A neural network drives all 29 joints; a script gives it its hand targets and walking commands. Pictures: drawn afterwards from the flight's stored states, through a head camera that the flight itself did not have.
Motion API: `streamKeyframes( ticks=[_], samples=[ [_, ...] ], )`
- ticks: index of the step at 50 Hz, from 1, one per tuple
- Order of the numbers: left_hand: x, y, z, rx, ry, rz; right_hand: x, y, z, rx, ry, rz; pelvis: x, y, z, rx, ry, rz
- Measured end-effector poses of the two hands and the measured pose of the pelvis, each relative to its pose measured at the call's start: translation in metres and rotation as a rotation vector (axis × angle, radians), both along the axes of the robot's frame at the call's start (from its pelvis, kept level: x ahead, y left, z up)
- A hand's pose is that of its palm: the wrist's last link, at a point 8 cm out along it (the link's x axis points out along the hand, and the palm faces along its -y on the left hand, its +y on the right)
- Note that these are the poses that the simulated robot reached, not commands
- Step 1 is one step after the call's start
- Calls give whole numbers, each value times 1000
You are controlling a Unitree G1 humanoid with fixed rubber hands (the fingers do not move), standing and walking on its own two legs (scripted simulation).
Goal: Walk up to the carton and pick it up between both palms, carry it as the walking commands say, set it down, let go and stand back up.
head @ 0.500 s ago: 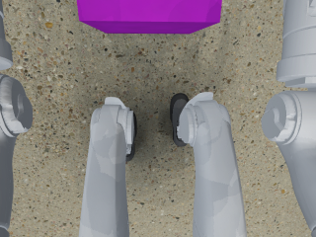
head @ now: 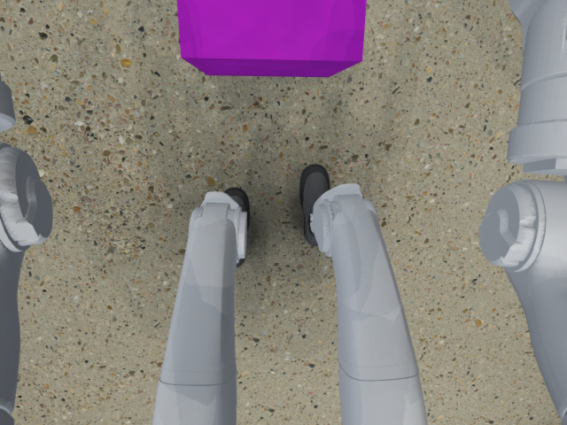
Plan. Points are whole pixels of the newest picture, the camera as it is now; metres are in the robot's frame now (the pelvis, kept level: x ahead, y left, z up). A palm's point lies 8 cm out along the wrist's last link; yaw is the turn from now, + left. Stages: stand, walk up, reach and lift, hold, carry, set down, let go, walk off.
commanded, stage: set down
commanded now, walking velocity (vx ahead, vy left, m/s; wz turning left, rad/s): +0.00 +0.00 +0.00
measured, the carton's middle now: (270, 2) +0.59 -0.01 -0.47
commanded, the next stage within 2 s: let go in 0.16 s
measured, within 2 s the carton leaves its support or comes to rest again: neither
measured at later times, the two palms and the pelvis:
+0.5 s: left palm out of the picture +0.53 +0.24 -0.07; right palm out of the picture +0.52 -0.24 -0.05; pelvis +0.06 +0.01 +0.10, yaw +1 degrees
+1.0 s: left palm out of the picture +0.34 +0.27 +0.06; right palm out of the picture +0.33 -0.22 +0.08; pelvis +0.09 +0.03 +0.14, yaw +2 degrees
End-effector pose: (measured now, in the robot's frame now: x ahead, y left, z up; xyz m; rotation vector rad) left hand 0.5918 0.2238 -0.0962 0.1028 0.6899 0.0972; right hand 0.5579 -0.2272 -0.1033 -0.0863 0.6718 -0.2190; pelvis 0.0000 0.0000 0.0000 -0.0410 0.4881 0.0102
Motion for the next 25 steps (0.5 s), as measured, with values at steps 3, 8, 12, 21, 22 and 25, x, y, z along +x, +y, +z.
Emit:
streamKeyframes(
  ticks=[3,8,12,21,22,25],
  samples=[
    [2,0,13,2,15,-3,2,0,11,10,14,-1,3,-1,16,4,5,1],
    [13,-2,44,-1,2,-13,13,-1,40,13,3,-1,13,-2,42,8,-1,3],
    [28,-2,65,-11,-36,-32,22,-4,56,12,1,-9,24,-1,54,6,22,5],
    [-11,15,39,54,86,-38,-9,-10,50,-17,89,50,51,4,80,-1,17,12],
    [-23,15,34,61,101,-40,-16,-11,51,-24,88,62,52,5,85,-2,-11,14],
    [-59,16,26,80,123,-49,-40,-12,57,-49,90,98,57,8,96,-5,-75,20]
  ],
)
